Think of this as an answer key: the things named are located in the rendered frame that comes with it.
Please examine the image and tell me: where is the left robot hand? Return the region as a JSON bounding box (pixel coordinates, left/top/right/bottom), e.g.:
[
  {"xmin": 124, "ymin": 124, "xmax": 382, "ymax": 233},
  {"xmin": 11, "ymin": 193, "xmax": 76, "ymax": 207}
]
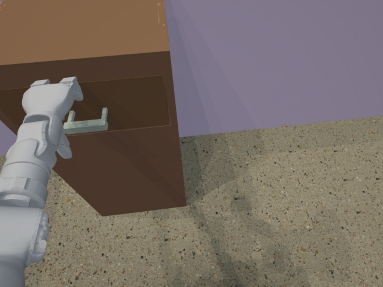
[{"xmin": 22, "ymin": 77, "xmax": 83, "ymax": 159}]

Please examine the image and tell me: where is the drawer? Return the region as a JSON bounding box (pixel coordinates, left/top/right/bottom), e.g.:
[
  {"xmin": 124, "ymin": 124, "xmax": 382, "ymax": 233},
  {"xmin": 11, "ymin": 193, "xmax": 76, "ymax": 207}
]
[{"xmin": 0, "ymin": 74, "xmax": 169, "ymax": 135}]

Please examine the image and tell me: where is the robot left upper arm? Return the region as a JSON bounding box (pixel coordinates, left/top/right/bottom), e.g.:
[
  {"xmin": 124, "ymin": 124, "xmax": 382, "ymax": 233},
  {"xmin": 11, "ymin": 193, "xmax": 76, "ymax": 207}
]
[{"xmin": 0, "ymin": 206, "xmax": 49, "ymax": 287}]

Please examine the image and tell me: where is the robot left forearm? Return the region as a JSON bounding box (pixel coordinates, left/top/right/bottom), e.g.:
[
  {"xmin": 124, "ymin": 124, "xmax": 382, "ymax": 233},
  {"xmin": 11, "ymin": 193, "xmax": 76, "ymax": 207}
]
[{"xmin": 0, "ymin": 111, "xmax": 63, "ymax": 210}]

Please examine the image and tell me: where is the cabinet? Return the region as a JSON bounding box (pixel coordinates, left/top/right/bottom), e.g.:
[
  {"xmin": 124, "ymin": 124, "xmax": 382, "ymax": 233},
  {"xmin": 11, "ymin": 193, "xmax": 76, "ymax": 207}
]
[{"xmin": 0, "ymin": 0, "xmax": 187, "ymax": 216}]

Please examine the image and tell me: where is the handle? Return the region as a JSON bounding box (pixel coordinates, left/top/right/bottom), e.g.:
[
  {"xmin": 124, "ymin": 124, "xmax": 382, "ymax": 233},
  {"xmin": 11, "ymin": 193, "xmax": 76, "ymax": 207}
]
[{"xmin": 63, "ymin": 108, "xmax": 108, "ymax": 135}]

